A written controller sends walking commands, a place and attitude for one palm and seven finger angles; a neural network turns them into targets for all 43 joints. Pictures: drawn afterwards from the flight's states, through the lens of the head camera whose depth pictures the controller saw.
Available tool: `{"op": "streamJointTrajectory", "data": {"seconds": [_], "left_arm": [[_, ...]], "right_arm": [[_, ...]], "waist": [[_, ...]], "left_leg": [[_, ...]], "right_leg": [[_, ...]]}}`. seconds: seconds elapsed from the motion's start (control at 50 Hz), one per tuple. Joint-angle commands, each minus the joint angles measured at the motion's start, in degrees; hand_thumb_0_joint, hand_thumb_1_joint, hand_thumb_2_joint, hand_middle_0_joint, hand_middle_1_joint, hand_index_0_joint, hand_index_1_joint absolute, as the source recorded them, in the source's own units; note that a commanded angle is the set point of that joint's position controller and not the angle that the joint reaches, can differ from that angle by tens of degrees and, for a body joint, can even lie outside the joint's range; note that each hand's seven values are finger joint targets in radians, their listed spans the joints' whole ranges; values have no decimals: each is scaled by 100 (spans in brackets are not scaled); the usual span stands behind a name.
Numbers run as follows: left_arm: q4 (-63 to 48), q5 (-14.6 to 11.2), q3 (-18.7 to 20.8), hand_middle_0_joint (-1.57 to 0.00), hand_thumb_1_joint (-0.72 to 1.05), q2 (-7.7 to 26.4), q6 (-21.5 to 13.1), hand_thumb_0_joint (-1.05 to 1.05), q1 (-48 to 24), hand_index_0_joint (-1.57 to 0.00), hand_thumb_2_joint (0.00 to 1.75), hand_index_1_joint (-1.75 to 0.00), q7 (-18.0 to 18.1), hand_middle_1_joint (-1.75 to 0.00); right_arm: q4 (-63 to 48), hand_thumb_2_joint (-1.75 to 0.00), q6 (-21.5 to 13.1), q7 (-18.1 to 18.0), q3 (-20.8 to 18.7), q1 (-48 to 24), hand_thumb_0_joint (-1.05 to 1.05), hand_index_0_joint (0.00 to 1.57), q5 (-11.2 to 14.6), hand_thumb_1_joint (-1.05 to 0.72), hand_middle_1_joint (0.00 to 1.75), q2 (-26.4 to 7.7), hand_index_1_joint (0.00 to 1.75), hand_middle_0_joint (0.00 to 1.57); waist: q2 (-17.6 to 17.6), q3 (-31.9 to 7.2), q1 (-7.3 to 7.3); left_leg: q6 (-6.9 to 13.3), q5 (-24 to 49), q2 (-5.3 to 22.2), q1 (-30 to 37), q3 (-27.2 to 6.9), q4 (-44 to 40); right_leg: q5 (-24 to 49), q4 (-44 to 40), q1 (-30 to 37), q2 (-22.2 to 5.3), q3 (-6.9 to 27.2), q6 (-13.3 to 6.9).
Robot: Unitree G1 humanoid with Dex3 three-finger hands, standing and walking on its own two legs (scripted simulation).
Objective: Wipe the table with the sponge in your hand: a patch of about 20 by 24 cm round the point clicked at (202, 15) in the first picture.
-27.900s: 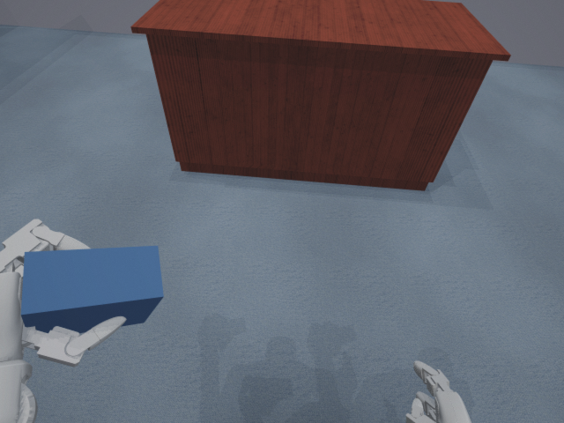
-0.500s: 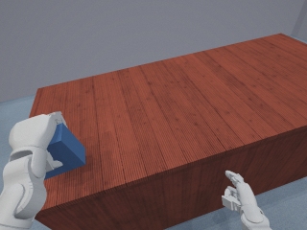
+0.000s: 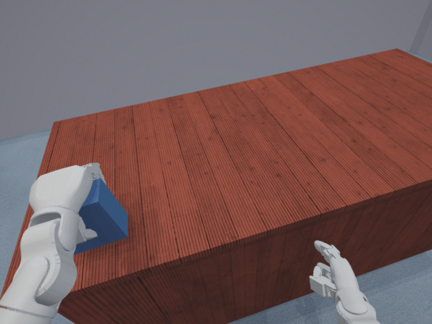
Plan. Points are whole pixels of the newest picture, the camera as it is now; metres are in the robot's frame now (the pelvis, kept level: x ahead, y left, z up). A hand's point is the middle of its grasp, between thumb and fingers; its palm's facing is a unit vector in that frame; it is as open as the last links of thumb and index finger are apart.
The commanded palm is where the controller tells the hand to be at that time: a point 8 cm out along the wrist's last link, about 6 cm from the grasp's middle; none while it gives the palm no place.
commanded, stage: move the sponge above the wiping area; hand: left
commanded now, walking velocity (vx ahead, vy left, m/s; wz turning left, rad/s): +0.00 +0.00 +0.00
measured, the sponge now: (90, 223) +0.24 +0.30 +0.07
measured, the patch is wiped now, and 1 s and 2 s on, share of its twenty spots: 0.00 0.00 0.00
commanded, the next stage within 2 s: lower the sponge onto the table in 1.26 s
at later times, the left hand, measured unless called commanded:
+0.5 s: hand (88, 207) +0.25 +0.29 +0.11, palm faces +0.04 -0.08 -1.00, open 10.0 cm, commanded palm +0.22 +0.28 +0.18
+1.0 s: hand (83, 204) +0.25 +0.29 +0.12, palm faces +0.06 -0.08 -0.99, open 10.0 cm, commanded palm +0.22 +0.29 +0.19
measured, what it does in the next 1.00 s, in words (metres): stands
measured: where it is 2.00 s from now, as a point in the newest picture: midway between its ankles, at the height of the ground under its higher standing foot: outside the picture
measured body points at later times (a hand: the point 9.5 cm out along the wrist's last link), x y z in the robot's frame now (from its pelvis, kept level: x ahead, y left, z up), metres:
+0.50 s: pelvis +0.00 +0.00 +0.00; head -0.01 -0.05 +0.45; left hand +0.24 +0.29 +0.17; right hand +0.26 -0.19 -0.08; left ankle +0.03 +0.10 -0.74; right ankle +0.02 -0.09 -0.74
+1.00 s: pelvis +0.01 -0.01 +0.00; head -0.01 -0.05 +0.45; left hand +0.24 +0.29 +0.17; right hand +0.27 -0.20 -0.08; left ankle +0.03 +0.10 -0.74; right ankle +0.02 -0.09 -0.74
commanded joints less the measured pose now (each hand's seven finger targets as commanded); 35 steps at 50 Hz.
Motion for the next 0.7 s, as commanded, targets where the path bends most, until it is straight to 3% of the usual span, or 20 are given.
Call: {"op": "streamJointTrajectory", "data": {"seconds": [0.0,0.06,0.08,0.1,0.16,0.18,0.2,0.26,0.28,0.3,0.36,0.38,0.4,0.46,0.48,0.5,0.58,0.62,0.66,0.68], "left_arm": [[-1324,227,1034,-120,10,1422,-287,0,-1689,-120,130,-160,406,-160],[-1148,196,1062,-120,10,1370,-302,0,-1522,-120,130,-160,527,-160],[-1147,165,1397,-120,10,1692,-258,0,-1470,-120,130,-160,596,-160],[-1026,169,1064,-120,10,1335,-182,0,-1518,-120,130,-160,569,-160],[-1049,154,988,-120,10,1268,-98,0,-1361,-120,130,-160,564,-160],[-1078,160,1132,-120,10,1466,-69,0,-1446,-120,130,-160,570,-160],[-1070,169,811,-120,10,1139,-43,0,-1514,-120,130,-160,507,-160],[-1080,207,783,-120,10,1149,-98,0,-1365,-120,130,-160,445,-160],[-1142,200,987,-120,10,1400,-134,0,-1524,-120,130,-160,473,-160],[-1021,221,711,-120,10,1099,-143,0,-1560,-120,130,-160,435,-160],[-870,289,952,-120,10,1367,-283,0,-1619,-120,130,-160,503,-160],[-964,271,1267,-120,10,1692,-319,0,-1716,-120,130,-160,569,-160],[-854,267,1104,-120,10,1444,-307,0,-1603,-120,130,-160,569,-160],[-744,258,943,-120,10,1263,-352,0,-1679,-120,130,-160,617,-160],[-727,224,1229,-120,10,1581,-344,0,-1693,-120,130,-160,663,-160],[-682,228,952,-120,10,1263,-313,0,-1733,-120,130,-160,626,-160],[-848,210,1091,-120,10,1490,-303,0,-1757,-120,130,-160,608,-160],[-849,212,783,-120,10,1140,-303,0,-1698,-120,130,-160,556,-160],[-780,223,919,-120,10,1314,-299,0,-1679,-120,130,-160,549,-160],[-880,210,1169,-120,10,1594,-312,0,-1754,-120,130,-160,583,-160]], "right_arm": [[-1080,-90,-418,-64,-216,-1350,0,20,-38,-90,30,-454,30,20],[-995,-90,-392,-26,-272,-1262,0,20,-23,-90,30,-474,30,20],[-986,-90,-428,-29,-258,-1379,0,20,-7,-90,30,-503,30,20],[-1022,-90,-415,-32,-241,-1357,0,20,-25,-90,30,-499,30,20],[-1014,-90,-356,10,-286,-1321,0,20,7,-90,30,-504,30,20],[-991,-90,-387,-8,-259,-1457,0,20,33,-90,30,-520,30,20],[-1059,-90,-389,-10,-254,-1390,0,20,4,-90,30,-514,30,20],[-1034,-90,-349,1,-288,-1292,0,20,20,-90,30,-507,30,20],[-1024,-90,-388,-21,-255,-1402,0,20,38,-90,30,-512,30,20],[-1063,-90,-392,-43,-256,-1318,0,20,2,-90,30,-497,30,20],[-974,-90,-364,-55,-284,-1200,0,20,-3,-90,30,-519,30,20],[-963,-90,-405,-67,-271,-1294,0,20,4,-90,30,-542,30,20],[-1001,-90,-402,-68,-271,-1232,0,20,-25,-90,30,-516,30,20],[-958,-90,-379,-50,-301,-1190,0,20,1,-90,30,-504,30,20],[-934,-90,-413,-60,-287,-1265,0,20,20,-90,30,-530,30,20],[-978,-90,-412,-60,-276,-1246,0,20,-3,-90,30,-517,30,20],[-974,-90,-410,-48,-282,-1318,0,20,33,-90,30,-525,30,20],[-996,-90,-427,-36,-275,-1247,0,20,35,-90,30,-469,30,20],[-967,-90,-391,-46,-310,-1190,0,20,16,-90,30,-525,30,20],[-968,-90,-426,-59,-290,-1290,0,20,22,-90,30,-546,30,20]], "waist": [[-10,-1314,17],[-67,-1202,-2],[-135,-1161,69],[-78,-1246,29],[-167,-1195,3],[-138,-1127,2],[-48,-1256,-21],[-226,-1217,-63],[-214,-1116,-52],[-226,-1186,-66],[-221,-1157,-70],[-138,-1169,-7],[-187,-1277,7],[-149,-1192,-63],[-104,-1082,-33],[-69,-1234,-41],[-46,-1164,-50],[-140,-1213,-91],[-194,-1249,-87],[-164,-1261,-37]], "left_leg": [[0,820,63,420,-561,-273],[-39,881,85,425,-568,-287],[-38,751,83,374,-591,-291],[-30,815,66,333,-507,-277],[-42,905,71,350,-541,-285],[-36,794,69,365,-548,-291],[-11,873,58,360,-496,-251],[-3,912,63,402,-549,-266],[0,730,78,399,-577,-301],[23,734,62,371,-508,-273],[0,747,43,376,-541,-282],[-3,720,51,400,-554,-273],[17,818,23,368,-516,-250],[-9,851,34,416,-506,-260],[-6,701,30,394,-520,-275],[3,793,16,380,-478,-246],[-1,792,20,424,-525,-270],[3,904,25,455,-520,-250],[11,879,32,436,-518,-255],[6,860,31,449,-521,-241]], "right_leg": [[442,-430,213,-138,701,-283],[473,-503,121,-171,716,-230],[333,-502,148,-125,908,-293],[476,-470,217,-163,705,-271],[545,-483,171,-184,713,-217],[407,-491,115,-124,857,-268],[580,-445,190,-162,690,-260],[572,-477,123,-166,670,-192],[357,-498,67,-109,813,-250],[416,-485,114,-142,645,-235],[399,-543,95,-157,710,-203],[380,-529,135,-119,904,-284],[485,-494,235,-132,704,-263],[517,-562,104,-161,714,-207],[327,-594,68,-117,880,-264],[497,-541,172,-143,692,-258],[443,-565,136,-129,850,-258],[554,-555,128,-159,694,-212],[587,-556,161,-173,709,-194],[580,-534,217,-138,880,-260]]}}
